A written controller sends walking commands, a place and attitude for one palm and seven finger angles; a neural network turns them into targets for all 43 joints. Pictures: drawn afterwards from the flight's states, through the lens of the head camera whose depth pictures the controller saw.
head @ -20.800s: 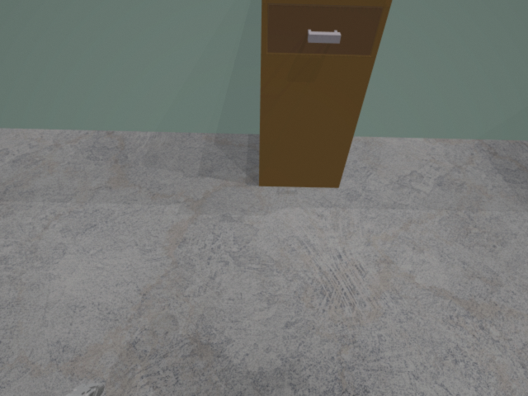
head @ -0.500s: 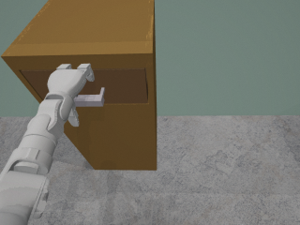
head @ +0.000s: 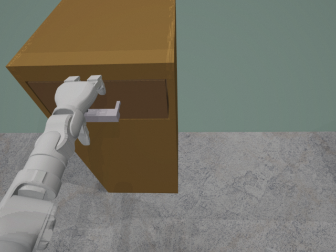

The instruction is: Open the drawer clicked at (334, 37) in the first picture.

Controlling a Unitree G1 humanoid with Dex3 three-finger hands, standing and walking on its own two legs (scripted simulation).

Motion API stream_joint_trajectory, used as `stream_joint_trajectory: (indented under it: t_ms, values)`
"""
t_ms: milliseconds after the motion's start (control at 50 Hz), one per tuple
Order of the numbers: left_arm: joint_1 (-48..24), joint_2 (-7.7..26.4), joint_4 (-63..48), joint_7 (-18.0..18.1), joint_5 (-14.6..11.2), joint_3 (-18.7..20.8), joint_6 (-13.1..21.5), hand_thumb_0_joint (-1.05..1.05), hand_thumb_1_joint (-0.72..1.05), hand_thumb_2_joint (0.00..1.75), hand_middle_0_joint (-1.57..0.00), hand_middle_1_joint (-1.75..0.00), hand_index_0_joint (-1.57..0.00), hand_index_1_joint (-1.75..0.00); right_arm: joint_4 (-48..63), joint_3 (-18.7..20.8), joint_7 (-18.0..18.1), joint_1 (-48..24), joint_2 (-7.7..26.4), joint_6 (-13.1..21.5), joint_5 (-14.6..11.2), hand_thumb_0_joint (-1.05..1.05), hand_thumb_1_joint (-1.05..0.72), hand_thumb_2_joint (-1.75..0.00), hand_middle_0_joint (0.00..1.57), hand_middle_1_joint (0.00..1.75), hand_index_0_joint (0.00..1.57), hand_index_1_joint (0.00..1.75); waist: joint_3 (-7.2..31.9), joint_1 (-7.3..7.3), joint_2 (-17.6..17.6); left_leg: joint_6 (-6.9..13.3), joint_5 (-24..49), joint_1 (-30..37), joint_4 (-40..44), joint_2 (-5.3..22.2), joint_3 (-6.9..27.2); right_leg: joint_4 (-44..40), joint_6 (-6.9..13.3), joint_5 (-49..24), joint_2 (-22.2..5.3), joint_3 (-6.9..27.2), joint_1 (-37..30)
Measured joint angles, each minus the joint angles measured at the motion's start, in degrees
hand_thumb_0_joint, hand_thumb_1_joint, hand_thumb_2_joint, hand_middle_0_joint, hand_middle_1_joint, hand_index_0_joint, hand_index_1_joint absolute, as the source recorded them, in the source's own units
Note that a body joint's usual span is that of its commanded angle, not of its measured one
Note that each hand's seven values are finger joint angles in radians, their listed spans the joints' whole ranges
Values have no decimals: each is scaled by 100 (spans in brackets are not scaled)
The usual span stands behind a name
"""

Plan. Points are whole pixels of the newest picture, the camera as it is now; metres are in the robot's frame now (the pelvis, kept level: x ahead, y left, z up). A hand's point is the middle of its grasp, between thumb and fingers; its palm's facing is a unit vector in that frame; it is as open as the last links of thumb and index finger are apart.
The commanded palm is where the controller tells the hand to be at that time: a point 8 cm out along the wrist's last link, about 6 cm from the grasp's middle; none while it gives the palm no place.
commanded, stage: move the hooked fingers above the handle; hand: left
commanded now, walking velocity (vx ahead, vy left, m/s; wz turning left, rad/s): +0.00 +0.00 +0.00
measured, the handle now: (101, 109) +0.49 +0.22 +0.03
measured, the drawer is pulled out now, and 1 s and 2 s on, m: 0.00 0.00 0.00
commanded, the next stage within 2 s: none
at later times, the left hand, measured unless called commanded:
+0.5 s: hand (98, 106) +0.44 +0.20 +0.09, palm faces -0.03 -0.01 -1.00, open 13.7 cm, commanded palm +0.42 +0.23 +0.16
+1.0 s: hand (90, 106) +0.44 +0.22 +0.10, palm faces +0.01 -0.02 -1.00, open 13.8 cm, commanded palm +0.41 +0.23 +0.16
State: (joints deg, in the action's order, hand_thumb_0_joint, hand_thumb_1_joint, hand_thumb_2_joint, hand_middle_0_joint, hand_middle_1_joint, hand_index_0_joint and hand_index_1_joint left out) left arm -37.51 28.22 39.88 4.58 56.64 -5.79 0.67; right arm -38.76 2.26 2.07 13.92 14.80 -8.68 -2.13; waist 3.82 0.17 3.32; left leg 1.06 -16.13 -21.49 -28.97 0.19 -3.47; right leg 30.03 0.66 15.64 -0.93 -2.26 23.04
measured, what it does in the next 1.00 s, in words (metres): stands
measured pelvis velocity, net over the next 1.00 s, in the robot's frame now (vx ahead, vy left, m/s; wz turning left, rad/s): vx -0.01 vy -0.01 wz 0.00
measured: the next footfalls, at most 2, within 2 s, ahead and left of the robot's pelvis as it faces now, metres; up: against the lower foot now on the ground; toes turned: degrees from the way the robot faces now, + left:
none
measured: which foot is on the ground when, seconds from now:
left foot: down 0.00-1.00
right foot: down 0.00-1.00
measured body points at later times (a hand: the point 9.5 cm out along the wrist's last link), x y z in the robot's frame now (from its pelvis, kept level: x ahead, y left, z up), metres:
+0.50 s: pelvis +0.00 -0.01 +0.00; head +0.05 -0.04 +0.45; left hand +0.44 +0.20 +0.15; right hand +0.08 -0.27 -0.14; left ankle -0.02 +0.11 -0.73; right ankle -0.01 -0.11 -0.73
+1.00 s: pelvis -0.01 -0.01 +0.00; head +0.04 -0.03 +0.45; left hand +0.43 +0.22 +0.15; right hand +0.09 -0.27 -0.14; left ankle -0.02 +0.11 -0.73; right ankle -0.01 -0.11 -0.73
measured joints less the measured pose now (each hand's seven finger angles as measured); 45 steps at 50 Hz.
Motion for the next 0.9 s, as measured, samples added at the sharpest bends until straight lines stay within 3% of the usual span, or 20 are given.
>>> stream_joint_trajectory:
  t_ms: [80, 180, 340, 580, 680, 780, 900]
  values:
    - [-97, -82, -33, -155, -62, -203, 133, 0, -49, 30, -32, -120, -32, -120, 12, 3, 34, -9, 21, 17, 3, 1, -90, -90, 20, 30, 20, 30, -23, -23, -18, -5, -7, 4, -26, -15, 63, 11, 5, 24, -18, -62, -36]
    - [-274, -167, 159, -38, 21, -162, 390, 0, -49, 30, -32, -120, -32, -120, 8, -26, 64, -83, 20, 41, 33, 1, -90, -90, 20, 30, 20, 30, -24, 28, -65, -15, -29, -79, -82, -11, 56, 90, 17, 54, -16, -54, 63]
    - [-332, -168, 378, 242, 129, 19, 414, 0, -49, 30, -38, -124, -34, -122, -46, -49, 74, -40, 13, 3, 43, 1, -90, -90, 20, 30, 20, 30, 20, 67, -28, -37, -27, -155, -90, 23, 12, 126, 37, 49, 20, -8, 174]
    - [-298, 103, 657, 105, 138, 356, 349, 0, -49, 30, -36, -121, -34, -123, 2, -70, 178, 78, 33, 3, 2, 1, -90, -90, 20, 30, 20, 30, -12, 199, -2, -88, 58, -79, 15, 95, -47, 66, 92, -36, 98, 49, 152]
    - [-119, 245, 450, -12, 71, 354, 405, 0, -49, 30, -34, -120, -33, -121, 19, 36, 152, 217, 100, 49, -2, 1, -90, -90, 20, 30, 20, 30, -15, 140, 4, -94, 60, -84, 5, 103, -17, 49, 103, -41, 105, 19, 132]
    - [-17, 115, 170, -10, -20, 139, 539, 0, -49, 30, -32, -120, -33, -120, -66, 100, 113, 241, 161, 61, -5, 1, -90, -90, 20, 30, 20, 30, -43, 53, -10, -81, 44, -81, -43, 72, 55, 63, 91, -14, 71, -50, 82]
    - [-160, 30, 290, 206, 98, 110, 540, 0, -49, 30, -32, -120, -33, -120, -95, 74, 104, 66, 119, 100, 17, 1, -90, -90, 20, 30, 20, 30, -29, 93, -52, -65, 22, -144, -102, 51, 58, 111, 75, 1, 48, -50, 139]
